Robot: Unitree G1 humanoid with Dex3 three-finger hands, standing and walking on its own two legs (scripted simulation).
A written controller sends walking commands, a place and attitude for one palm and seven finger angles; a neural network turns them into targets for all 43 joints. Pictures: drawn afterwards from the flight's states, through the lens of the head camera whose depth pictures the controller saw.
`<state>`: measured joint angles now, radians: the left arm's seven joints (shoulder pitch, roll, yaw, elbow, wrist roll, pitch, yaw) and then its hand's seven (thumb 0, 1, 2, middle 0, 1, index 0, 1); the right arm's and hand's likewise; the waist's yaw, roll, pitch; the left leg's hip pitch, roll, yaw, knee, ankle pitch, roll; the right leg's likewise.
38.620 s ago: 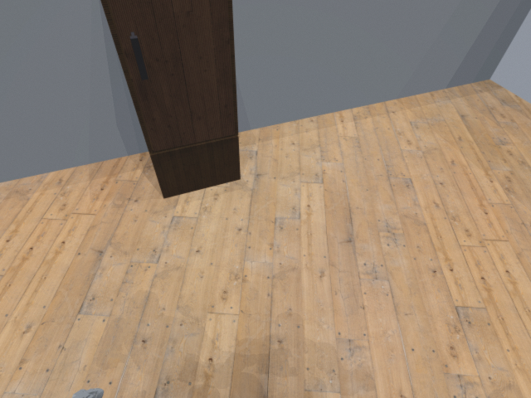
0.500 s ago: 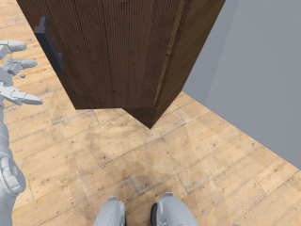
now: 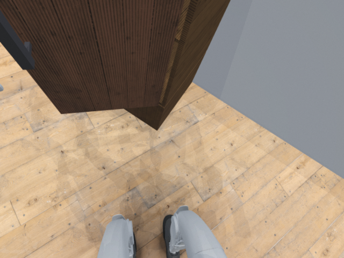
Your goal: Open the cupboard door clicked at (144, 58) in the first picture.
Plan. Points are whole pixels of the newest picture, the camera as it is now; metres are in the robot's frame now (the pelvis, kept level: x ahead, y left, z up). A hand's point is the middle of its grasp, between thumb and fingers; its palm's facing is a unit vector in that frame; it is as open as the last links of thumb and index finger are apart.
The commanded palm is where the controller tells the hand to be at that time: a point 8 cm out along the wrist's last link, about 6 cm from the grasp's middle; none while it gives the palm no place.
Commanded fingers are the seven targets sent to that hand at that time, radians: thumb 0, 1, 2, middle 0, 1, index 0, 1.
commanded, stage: move the hooked fingers beside the handle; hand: left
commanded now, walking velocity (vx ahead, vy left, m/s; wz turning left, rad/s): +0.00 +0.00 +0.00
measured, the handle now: (12, 32) +0.56 +0.27 +0.07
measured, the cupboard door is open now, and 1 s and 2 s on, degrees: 42 42 43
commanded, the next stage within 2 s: slide the fingers in behind the handle in 0.62 s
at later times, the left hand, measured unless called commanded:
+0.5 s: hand out of the picture +0.49 +0.32 +0.07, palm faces +0.08 -1.00 +0.00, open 14.0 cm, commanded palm +0.48 +0.35 +0.07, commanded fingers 0.00 -0.50 0.30 -0.30 -1.20 -0.30 -1.20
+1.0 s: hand out of the picture +0.50 +0.31 +0.07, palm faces +0.08 -1.00 +0.00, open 14.0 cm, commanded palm +0.48 +0.34 +0.07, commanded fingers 0.00 -0.50 0.30 -0.30 -1.20 -0.30 -1.20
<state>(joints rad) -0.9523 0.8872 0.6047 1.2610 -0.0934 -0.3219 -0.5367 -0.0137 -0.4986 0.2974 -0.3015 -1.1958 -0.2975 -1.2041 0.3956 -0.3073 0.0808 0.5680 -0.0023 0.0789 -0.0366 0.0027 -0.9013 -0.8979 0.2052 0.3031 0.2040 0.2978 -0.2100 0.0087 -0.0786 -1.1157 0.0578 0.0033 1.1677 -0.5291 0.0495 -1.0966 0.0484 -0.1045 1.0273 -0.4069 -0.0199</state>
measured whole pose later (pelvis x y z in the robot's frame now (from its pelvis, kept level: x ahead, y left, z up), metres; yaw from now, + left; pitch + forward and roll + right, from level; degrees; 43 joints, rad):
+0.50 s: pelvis +0.01 +0.01 +0.01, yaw +1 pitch +24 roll -6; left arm -0.88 0.76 0.54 1.21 -0.12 -0.36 -0.50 -0.01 -0.50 0.30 -0.30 -1.20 -0.30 -1.20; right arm 0.37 -0.29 0.07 0.58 0.00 0.09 -0.02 0.00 -0.90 -0.90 0.21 0.30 0.20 0.30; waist -0.17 0.01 -0.10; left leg -1.03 0.04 0.00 1.12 -0.52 0.06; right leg -1.00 0.04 -0.11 0.98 -0.41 -0.01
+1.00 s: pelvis +0.00 +0.00 +0.01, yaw +1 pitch +26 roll -6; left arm -0.90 0.79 0.56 1.21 -0.12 -0.35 -0.49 -0.01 -0.50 0.30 -0.30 -1.20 -0.30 -1.20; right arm 0.39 -0.29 0.08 0.59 0.00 0.09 -0.03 0.00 -0.90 -0.90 0.21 0.30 0.20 0.30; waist -0.19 0.01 -0.09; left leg -1.07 0.05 0.00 1.15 -0.53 0.05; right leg -1.05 0.05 -0.11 1.01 -0.41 -0.02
